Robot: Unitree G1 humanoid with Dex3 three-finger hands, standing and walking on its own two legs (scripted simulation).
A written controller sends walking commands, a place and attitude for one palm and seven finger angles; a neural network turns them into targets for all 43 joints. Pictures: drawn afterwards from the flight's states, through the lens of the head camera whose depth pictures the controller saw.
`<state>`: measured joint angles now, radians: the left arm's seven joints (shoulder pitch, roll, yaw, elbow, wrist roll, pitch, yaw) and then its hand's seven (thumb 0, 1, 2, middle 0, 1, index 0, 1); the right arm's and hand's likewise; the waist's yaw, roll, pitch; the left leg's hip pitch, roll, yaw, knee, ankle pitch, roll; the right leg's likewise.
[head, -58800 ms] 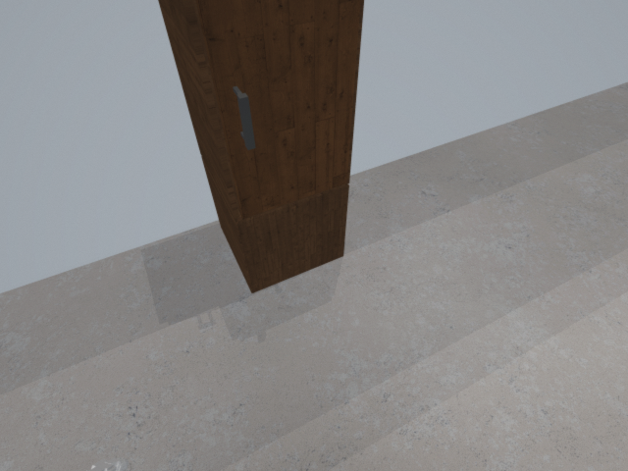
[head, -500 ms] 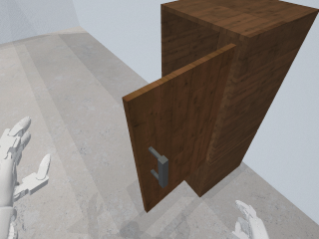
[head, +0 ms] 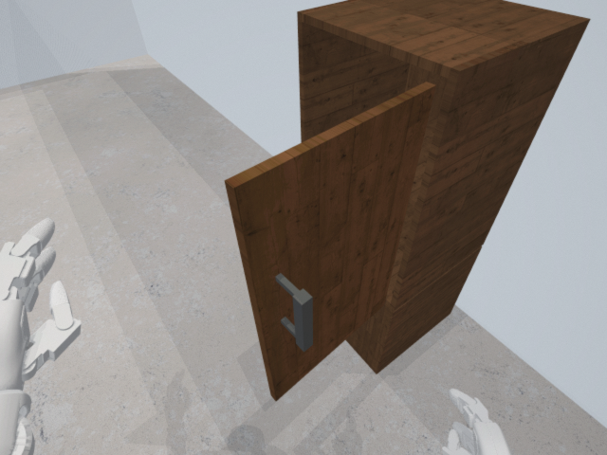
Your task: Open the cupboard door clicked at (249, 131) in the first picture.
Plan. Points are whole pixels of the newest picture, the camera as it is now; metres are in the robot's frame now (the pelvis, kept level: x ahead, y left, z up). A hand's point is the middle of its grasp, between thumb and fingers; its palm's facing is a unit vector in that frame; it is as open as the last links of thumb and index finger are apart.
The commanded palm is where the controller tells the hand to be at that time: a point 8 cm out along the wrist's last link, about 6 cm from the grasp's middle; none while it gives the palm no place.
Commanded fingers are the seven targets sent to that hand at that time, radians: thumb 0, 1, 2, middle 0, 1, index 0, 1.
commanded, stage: step back with the hand held close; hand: left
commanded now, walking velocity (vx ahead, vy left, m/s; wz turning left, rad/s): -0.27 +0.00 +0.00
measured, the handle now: (294, 313) +0.32 +0.07 -0.01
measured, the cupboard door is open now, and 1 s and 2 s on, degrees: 95 95 95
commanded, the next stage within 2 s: stop stepping back and stand still in 1.22 s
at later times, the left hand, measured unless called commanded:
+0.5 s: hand (40, 366) +0.14 +0.27 +0.15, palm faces +0.42 -0.75 -0.51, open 7.4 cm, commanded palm +0.08 +0.31 +0.17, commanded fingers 0.00 0.90 0.90 -0.20 -0.30 -0.20 -0.30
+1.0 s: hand (30, 434) +0.09 +0.24 +0.16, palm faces +0.42 -0.79 -0.46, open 7.4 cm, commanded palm +0.02 +0.28 +0.17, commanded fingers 0.00 0.90 0.90 -0.20 -0.30 -0.20 -0.30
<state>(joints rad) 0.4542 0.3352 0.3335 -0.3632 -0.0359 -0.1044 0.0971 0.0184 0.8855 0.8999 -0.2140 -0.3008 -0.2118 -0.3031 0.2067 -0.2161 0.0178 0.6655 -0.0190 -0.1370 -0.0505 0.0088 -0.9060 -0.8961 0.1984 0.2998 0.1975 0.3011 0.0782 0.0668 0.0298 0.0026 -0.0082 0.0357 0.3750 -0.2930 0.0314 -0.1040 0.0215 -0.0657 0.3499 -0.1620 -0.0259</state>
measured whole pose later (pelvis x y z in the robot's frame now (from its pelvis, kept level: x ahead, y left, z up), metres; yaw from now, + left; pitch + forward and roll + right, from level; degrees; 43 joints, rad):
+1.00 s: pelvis -0.13 -0.01 -0.01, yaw -2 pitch +1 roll -1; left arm 0.51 0.39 0.41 -0.47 -0.02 -0.21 0.16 0.02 0.89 0.90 -0.21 -0.30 -0.21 -0.30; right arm 0.20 -0.18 0.00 0.65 -0.01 -0.12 -0.05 0.01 -0.90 -0.90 0.20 0.30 0.20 0.30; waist 0.01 0.01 0.00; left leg -0.42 0.02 0.03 0.62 -0.25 0.00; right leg -0.26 0.07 0.00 0.50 -0.27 -0.05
